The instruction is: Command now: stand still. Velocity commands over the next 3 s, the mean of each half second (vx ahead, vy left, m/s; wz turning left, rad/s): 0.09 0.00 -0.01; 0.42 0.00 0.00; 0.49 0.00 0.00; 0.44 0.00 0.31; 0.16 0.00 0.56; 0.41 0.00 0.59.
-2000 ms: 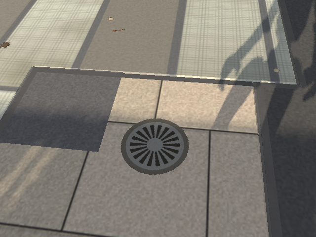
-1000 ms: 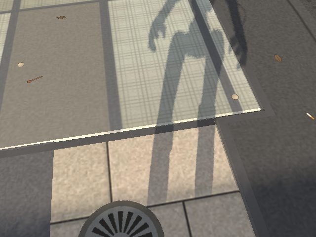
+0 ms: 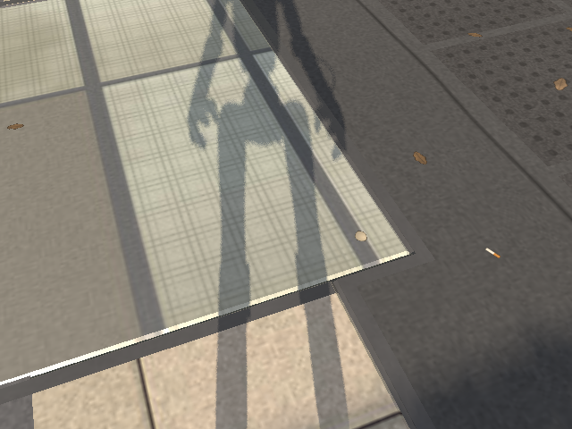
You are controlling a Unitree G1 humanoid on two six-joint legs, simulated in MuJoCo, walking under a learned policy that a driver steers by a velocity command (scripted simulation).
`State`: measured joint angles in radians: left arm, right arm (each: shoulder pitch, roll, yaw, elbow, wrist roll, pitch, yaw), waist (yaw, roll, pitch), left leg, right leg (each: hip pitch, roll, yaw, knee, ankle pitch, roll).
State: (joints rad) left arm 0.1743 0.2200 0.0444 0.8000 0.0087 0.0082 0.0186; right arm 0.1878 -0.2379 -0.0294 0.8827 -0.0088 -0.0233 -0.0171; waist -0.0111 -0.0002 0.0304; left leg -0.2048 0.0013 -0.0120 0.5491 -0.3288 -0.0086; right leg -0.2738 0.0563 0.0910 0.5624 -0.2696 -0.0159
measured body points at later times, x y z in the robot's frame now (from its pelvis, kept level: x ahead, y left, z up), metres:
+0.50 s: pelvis +0.04 -0.01 +0.00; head +0.04 -0.02 +0.45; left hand +0.12 +0.26 -0.12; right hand +0.04 -0.28 -0.15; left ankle -0.02 +0.13 -0.73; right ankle +0.03 -0.11 -0.73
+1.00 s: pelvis +0.27 +0.02 -0.02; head +0.30 +0.03 +0.43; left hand +0.18 +0.28 -0.16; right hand +0.51 -0.20 -0.10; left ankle +0.40 +0.12 -0.74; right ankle +0.05 -0.11 -0.72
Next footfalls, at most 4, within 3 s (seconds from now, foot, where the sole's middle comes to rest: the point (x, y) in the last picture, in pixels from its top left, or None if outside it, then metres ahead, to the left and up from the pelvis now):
0.98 left None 0.44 0.12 -0.77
1.54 right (338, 332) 0.75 -0.11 -0.77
2.04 left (245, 255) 1.01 0.14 -0.77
2.54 right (312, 232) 1.09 -0.06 -0.77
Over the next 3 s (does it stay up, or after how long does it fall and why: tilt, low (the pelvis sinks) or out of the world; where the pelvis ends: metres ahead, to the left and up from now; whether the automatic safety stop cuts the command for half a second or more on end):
stays up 1.09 0.16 -0.01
